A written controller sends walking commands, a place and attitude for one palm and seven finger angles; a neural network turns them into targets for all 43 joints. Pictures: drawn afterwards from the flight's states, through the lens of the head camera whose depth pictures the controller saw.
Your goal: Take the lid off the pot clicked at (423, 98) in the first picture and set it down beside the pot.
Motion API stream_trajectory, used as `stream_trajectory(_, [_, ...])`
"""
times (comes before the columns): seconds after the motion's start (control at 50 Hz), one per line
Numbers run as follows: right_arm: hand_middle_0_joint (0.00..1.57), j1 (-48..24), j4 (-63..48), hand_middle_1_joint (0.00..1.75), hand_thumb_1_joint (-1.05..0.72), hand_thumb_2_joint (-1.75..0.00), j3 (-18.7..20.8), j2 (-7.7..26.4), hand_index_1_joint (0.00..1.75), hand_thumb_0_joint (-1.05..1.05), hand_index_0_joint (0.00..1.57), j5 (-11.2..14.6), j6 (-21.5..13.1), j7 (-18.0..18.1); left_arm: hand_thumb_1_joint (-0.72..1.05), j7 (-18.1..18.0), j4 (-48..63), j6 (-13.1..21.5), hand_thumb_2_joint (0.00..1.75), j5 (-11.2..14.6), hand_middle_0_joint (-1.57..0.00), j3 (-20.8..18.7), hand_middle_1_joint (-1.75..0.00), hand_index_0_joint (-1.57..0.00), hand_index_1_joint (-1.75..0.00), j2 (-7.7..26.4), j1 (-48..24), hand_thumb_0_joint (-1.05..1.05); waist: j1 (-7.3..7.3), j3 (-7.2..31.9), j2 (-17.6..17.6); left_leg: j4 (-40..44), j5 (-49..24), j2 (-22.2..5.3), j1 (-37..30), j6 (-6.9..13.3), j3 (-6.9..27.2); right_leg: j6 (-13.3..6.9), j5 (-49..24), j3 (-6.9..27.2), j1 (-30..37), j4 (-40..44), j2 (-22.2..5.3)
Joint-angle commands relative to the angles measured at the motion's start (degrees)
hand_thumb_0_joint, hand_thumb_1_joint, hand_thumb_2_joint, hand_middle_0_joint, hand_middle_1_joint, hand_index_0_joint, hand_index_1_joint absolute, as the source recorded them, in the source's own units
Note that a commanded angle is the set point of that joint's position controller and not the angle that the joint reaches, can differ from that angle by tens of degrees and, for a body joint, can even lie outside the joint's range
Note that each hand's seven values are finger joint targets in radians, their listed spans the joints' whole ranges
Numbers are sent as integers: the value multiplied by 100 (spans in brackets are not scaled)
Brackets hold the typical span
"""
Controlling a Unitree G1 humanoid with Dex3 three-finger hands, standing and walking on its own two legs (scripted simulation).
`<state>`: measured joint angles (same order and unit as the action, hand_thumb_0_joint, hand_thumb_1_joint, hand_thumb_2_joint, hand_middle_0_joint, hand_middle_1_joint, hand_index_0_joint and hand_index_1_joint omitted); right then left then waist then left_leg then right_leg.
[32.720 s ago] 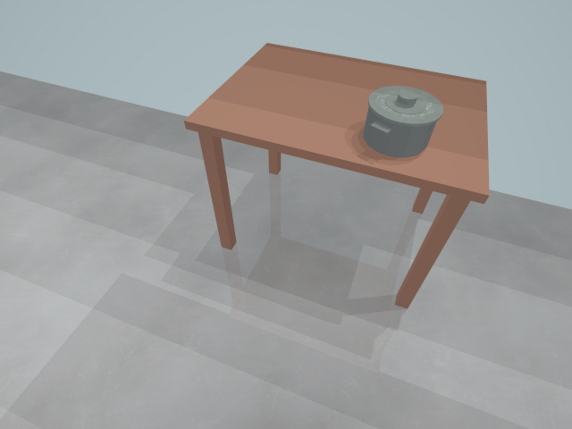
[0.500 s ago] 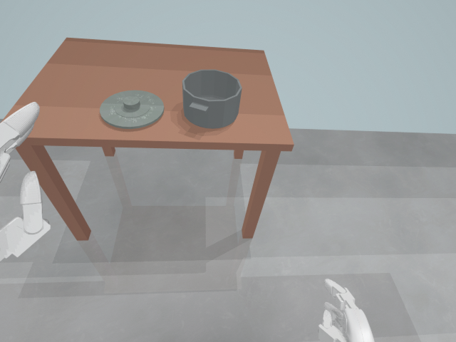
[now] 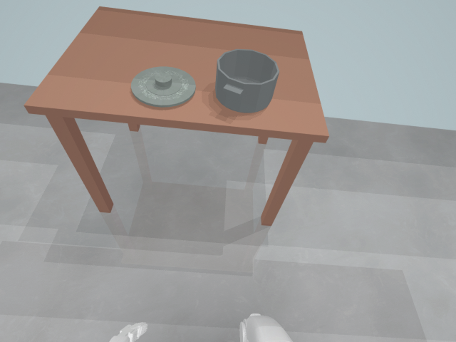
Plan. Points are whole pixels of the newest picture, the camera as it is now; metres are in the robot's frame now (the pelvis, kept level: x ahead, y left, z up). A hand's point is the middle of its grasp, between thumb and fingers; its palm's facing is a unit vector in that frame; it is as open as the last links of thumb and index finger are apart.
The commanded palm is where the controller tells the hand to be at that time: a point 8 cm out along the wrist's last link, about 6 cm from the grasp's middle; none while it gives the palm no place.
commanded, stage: stop stepping back and stand still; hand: left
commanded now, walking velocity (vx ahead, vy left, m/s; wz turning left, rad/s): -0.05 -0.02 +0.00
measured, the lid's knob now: (163, 79) +0.83 +0.20 -0.06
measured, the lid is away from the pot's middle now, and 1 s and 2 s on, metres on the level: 0.25 0.25 0.25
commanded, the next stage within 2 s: let the arm hang, fingers relaxed in 0.76 s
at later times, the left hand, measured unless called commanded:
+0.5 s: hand (143, 332) +0.17 +0.15 -0.16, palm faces +0.03 -0.98 -0.19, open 7.3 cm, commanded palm none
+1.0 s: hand (139, 317) +0.19 +0.16 -0.16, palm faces +0.01 -0.98 -0.22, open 7.4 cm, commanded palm none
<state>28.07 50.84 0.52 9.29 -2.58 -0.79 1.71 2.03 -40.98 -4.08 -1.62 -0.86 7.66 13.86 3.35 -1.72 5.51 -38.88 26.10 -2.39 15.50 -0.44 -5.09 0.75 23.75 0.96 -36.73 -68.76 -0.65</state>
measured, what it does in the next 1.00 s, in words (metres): walks ahead: right foot, then left foot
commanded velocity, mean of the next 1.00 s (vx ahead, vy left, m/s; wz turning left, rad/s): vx -0.06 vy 0.02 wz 0.00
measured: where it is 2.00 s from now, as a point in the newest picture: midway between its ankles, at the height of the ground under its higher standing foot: outside the picture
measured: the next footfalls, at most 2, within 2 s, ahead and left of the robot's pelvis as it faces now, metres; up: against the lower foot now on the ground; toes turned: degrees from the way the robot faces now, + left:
right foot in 0.10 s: +0.12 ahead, -0.15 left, +0.00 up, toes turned -1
left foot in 0.30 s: +0.10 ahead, +0.08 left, +0.00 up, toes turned +3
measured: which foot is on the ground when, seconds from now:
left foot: down 0.00-0.10, up 0.12-0.28, down 0.30-1.00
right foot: up 0.00-0.08, down 0.10-1.00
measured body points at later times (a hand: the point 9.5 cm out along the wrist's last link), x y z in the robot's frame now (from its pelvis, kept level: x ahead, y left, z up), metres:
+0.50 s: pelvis +0.11 -0.03 +0.01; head +0.14 -0.02 +0.46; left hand +0.16 +0.20 -0.14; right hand +0.17 -0.25 -0.13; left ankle +0.06 +0.08 -0.72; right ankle +0.08 -0.15 -0.72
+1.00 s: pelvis +0.12 -0.02 +0.02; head +0.16 -0.01 +0.47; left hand +0.19 +0.21 -0.14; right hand +0.14 -0.25 -0.13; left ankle +0.06 +0.08 -0.72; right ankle +0.08 -0.15 -0.72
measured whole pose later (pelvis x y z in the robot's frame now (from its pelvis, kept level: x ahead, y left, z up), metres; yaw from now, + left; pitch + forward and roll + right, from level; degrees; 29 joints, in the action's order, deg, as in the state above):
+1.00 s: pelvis +0.12 -0.02 +0.02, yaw -1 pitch +1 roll -1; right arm 13.4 57.6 3.0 7.9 -0.2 1.1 2.5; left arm -2.8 -55.7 -1.5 -0.7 -2.1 10.7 10.0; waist 0.7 -4.4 1.1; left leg -29.4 20.7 -1.0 9.7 0.8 -3.8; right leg 0.3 18.6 0.1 -11.3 -29.0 0.2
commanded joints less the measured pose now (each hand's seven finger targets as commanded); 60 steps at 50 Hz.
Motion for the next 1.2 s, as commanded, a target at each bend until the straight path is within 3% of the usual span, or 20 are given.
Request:
stream_trajectory(0.0, [20,-112,-310,30,-90,-90,414,1129,30,0,20,44,-174,105,90,-43,211,446,90,68,-20,-143,-30,-20,-30,488,-137,0,-66,366,-1752,1189,-2833,-1016,-771,678,784,-81,-103,-589,1226,3033,207])
stream_trajectory(0.04, [20,101,-147,30,-90,-90,420,989,30,0,20,186,-113,12,90,-105,-234,594,90,111,-20,-234,-30,-20,-30,688,610,0,-321,855,-872,144,-3182,-593,-228,357,293,-253,-1744,-400,3107,3940,121])
stream_trajectory(0.06, [20,78,-227,30,-90,-90,387,667,30,0,20,264,-129,-45,90,-213,-401,654,90,82,-20,-343,-30,-20,-30,1063,1058,0,-503,1196,345,-781,-2180,-195,921,136,-45,-664,-3146,1029,4295,3917,-802])
stream_trajectory(0.08, [20,-261,-384,30,-90,-90,332,486,30,0,20,279,-142,-59,90,-282,-554,698,90,75,-20,-422,-30,-20,-30,1312,1339,0,-671,1102,1011,-1820,649,251,1686,12,-112,-1259,-4573,2258,4485,4394,-1711])
stream_trajectory(0.12, [20,-519,-355,30,-90,-90,352,438,30,0,20,254,-63,-61,90,-365,-584,634,90,9,-20,-385,-30,-20,-30,1235,673,0,-492,463,95,-2418,1007,10,1685,78,527,-1501,-3483,1975,3424,4676,-1688])
stream_trajectory(0.14, [20,-429,-261,30,-90,-90,360,395,30,0,20,217,-17,-51,90,-414,-597,579,90,-5,-20,-403,-30,-20,-30,1109,289,0,-297,418,501,-2236,780,-123,1567,106,641,-1378,-3191,1780,3109,4692,-1523])
stream_trajectory(0.2, [20,-312,-15,30,-90,-90,309,261,30,0,20,240,57,-91,90,-456,-766,536,90,-5,-20,-351,-30,-20,-30,937,-87,0,-13,222,320,-567,278,-114,663,166,426,-1090,-3045,994,2443,4703,-1240])
stream_trajectory(0.24, [20,16,221,30,-90,-90,284,245,30,0,20,218,51,-102,90,-420,-893,501,90,77,-20,-323,-30,-20,-30,850,-121,0,141,201,37,1023,-1202,18,-401,180,324,-629,-2056,519,2016,4295,-782])
stream_trajectory(0.26, [20,83,291,30,-90,-90,339,463,30,0,20,189,9,-81,90,-383,-882,452,90,108,-20,-294,-30,-20,-30,677,18,0,98,192,-919,1567,-1336,-448,-872,403,1092,-386,-1128,258,1406,3647,-362])
stream_trajectory(0.28, [20,-48,205,30,-90,-90,427,918,30,0,20,121,-18,-35,90,-328,-878,433,90,173,-20,-242,-30,-20,-30,469,188,0,-23,178,-2025,2050,-1460,-1413,-988,861,2352,-85,-341,-210,858,3026,28])
stream_trajectory(0.3, [20,-153,127,30,-90,-90,464,1038,30,0,20,83,1,5,90,-316,-862,450,90,175,-20,-198,-30,-20,-30,546,-57,0,70,7,-1827,2392,-1613,-1805,-845,1271,2847,-54,555,-124,784,2543,83])
stream_trajectory(0.32, [20,-399,55,30,-90,-90,450,1045,30,0,20,56,22,5,90,-297,-835,454,90,151,-20,-186,-30,-20,-30,543,-161,0,0,-153,-1189,2421,-1416,-1719,-415,1300,2591,-125,623,92,1080,2468,3])
stream_trajectory(0.38, [20,-716,217,30,-90,-90,311,625,30,0,20,121,-73,32,90,-299,-1065,485,90,116,-20,-156,-30,-20,-30,550,-119,0,-215,-323,-1711,1730,-4257,-1116,-588,876,1443,-49,-159,-57,1558,3373,-109])
stream_trajectory(0.44, [20,-937,193,30,-90,-90,335,473,30,0,20,275,-70,53,90,-419,-1404,602,90,121,-20,-209,-30,-20,-30,839,506,0,-300,473,-265,751,-3861,-359,-576,192,488,-281,-4062,544,2972,4191,-554])
stream_trajectory(0.48, [20,-921,266,30,-90,-90,361,432,30,0,20,312,1,31,90,-452,-1344,592,90,125,-20,-180,-30,-20,-30,974,241,0,-175,374,-203,1004,-2524,-213,-491,119,463,-426,-4562,671,2943,4208,-907])
stream_trajectory(0.6, [20,-1122,308,30,-90,-90,442,487,30,0,20,291,153,68,90,-585,-1267,501,90,100,-20,-306,-30,-20,-30,1085,270,0,-284,724,-223,576,-3572,-215,-504,71,288,-391,-6109,547,3402,3810,-918])
stream_trajectory(0.7, [20,-1286,239,30,-90,-90,453,396,30,0,20,279,214,21,90,-591,-1186,407,90,73,-20,-328,-30,-20,-30,1136,53,0,-296,597,-220,645,-2479,-111,-328,88,321,-564,-5342,671,3255,3929,-1036])
stream_trajectory(0.8, [20,-1145,302,30,-90,-90,457,551,30,0,20,250,168,75,90,-564,-1090,372,90,99,-20,-267,-30,-20,-30,838,-61,0,-243,663,-679,989,-4243,-628,-1151,373,689,-206,-3298,153,2555,3900,-452])
stream_trajectory(0.88, [20,-1000,404,30,-90,-90,419,531,30,0,20,244,129,109,90,-551,-1119,384,90,116,-20,-252,-30,-20,-30,793,-87,0,-219,775,-860,1074,-4431,-593,-1253,349,643,-230,-3322,115,2747,3917,-424])
stream_trajectory(1.18, [20,-819,776,30,-90,-90,274,348,30,0,20,217,50,75,90,-459,-1499,407,90,109,-20,-178,-30,-20,-30,610,22,0,-260,-224,-680,1778,-2168,-434,-672,350,647,-232,-1926,143,2642,4615,-336])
